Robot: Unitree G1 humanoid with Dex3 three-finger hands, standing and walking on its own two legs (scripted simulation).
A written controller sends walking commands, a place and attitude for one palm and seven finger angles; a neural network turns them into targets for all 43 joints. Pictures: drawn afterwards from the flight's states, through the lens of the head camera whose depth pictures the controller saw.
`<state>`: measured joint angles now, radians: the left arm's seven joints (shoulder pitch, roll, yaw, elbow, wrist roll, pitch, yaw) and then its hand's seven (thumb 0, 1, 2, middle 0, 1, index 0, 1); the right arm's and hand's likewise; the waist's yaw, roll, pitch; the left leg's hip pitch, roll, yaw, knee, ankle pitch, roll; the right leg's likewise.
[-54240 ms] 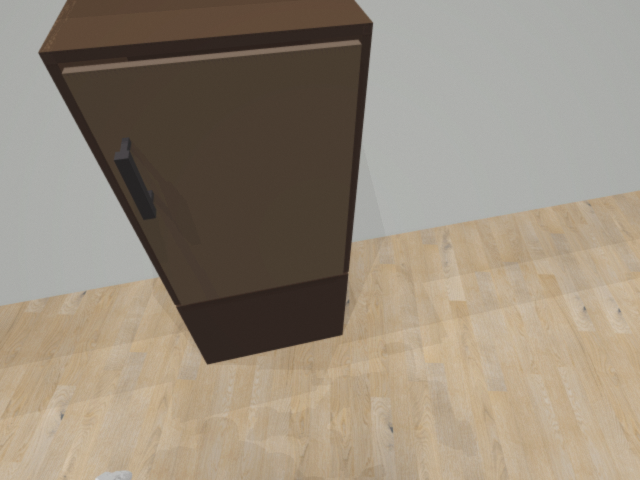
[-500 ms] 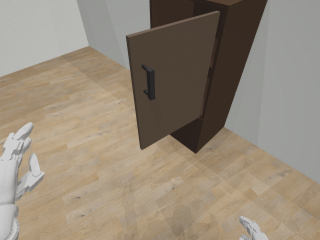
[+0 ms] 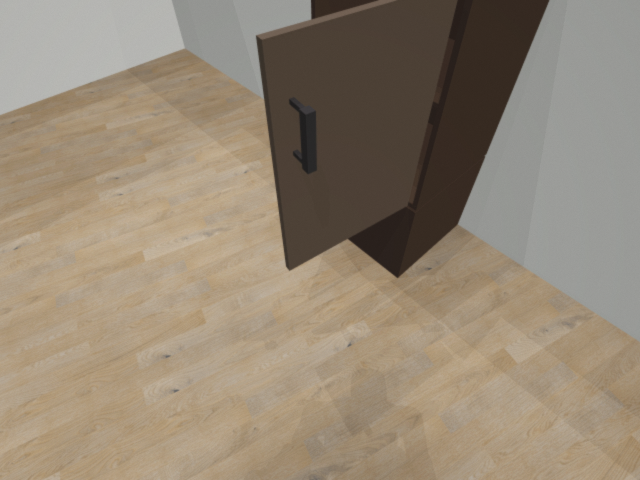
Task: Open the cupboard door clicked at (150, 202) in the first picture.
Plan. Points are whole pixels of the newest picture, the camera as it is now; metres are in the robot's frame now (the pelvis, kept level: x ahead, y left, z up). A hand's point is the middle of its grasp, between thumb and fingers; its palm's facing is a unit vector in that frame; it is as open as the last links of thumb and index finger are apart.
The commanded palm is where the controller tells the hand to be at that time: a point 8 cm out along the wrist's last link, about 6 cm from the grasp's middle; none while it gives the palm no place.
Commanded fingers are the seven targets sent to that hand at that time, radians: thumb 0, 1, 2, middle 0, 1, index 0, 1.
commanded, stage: let the arm hang, fingers relaxed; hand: left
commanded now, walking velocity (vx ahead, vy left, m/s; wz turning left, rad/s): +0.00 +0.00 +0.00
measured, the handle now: (302, 136) +0.65 +0.07 +0.05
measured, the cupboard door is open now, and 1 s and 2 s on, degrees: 81 81 81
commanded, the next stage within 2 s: look to check the result in 0.54 s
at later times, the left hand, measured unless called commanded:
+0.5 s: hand out of the picture +0.08 +0.21 -0.16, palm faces -0.01 -0.96 -0.27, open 7.4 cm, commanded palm none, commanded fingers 0.00 0.90 0.90 -0.20 -0.30 -0.20 -0.30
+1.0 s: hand out of the picture +0.11 +0.24 -0.15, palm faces -0.03 -0.93 -0.36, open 7.4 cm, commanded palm none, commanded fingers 0.00 0.90 0.90 -0.20 -0.30 -0.20 -0.30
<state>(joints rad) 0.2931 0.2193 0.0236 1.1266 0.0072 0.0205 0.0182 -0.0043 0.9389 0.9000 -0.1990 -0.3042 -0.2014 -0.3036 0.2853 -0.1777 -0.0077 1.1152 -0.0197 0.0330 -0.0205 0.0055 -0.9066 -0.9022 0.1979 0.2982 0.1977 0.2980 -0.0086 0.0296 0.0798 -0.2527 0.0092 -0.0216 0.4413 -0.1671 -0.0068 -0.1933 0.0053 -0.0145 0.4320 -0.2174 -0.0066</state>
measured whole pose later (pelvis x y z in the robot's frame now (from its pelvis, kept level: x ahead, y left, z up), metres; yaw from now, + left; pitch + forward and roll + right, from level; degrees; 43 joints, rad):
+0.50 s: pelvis +0.01 +0.00 +0.00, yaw +0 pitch -2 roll +0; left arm 0.13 0.23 0.03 1.11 0.01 -0.01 0.01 0.01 0.90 0.90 -0.20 -0.30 -0.20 -0.30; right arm 0.16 -0.24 -0.02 1.11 -0.02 0.00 -0.01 0.00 -0.91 -0.90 0.20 0.30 0.20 0.30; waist -0.02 0.03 0.06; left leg -0.21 0.00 -0.01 0.39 -0.15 0.00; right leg -0.17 0.00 -0.01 0.41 -0.22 0.00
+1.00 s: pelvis +0.03 -0.01 +0.01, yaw -1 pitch -1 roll +0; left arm 0.09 0.33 0.02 1.12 0.01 -0.02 0.00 0.01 0.90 0.90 -0.20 -0.30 -0.20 -0.30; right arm 0.08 -0.34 -0.01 1.12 -0.02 0.00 0.00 0.00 -0.90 -0.90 0.20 0.30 0.20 0.30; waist -0.01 0.02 0.07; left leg -0.15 0.01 -0.01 0.32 -0.15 -0.01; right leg -0.11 0.01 0.00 0.33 -0.20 -0.01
